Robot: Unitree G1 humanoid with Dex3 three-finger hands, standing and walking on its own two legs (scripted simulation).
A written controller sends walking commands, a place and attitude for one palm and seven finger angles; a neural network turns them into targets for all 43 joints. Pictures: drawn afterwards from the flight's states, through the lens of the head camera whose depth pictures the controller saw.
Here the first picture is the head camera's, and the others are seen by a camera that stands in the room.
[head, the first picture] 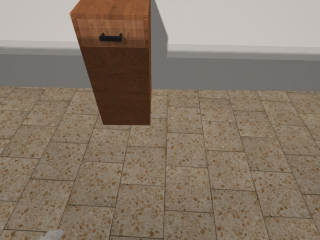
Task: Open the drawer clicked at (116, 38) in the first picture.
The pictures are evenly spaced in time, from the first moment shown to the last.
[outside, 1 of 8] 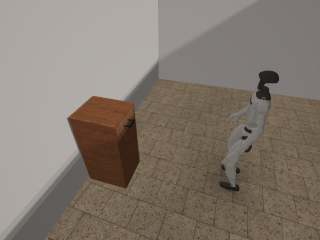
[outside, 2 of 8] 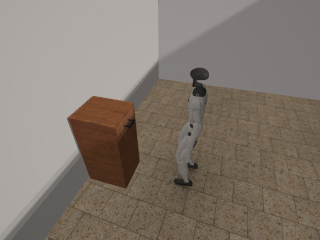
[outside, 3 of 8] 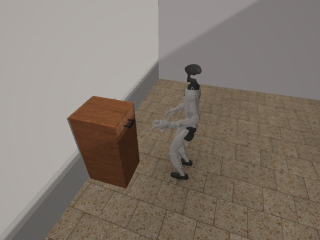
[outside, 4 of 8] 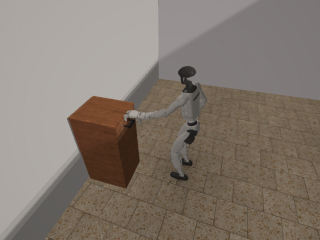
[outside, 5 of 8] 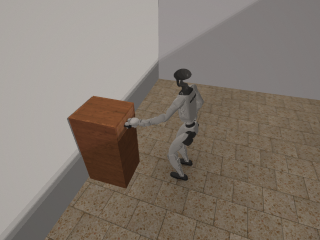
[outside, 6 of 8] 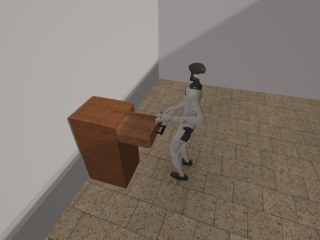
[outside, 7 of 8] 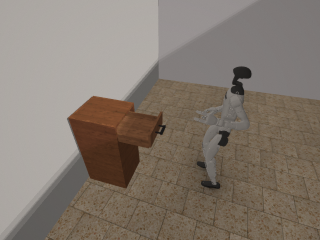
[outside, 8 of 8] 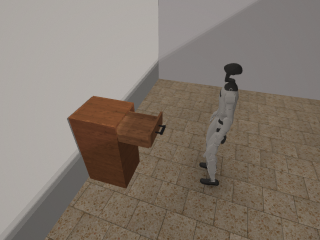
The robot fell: no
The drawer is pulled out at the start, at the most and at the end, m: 0.00 0.30 0.30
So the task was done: yes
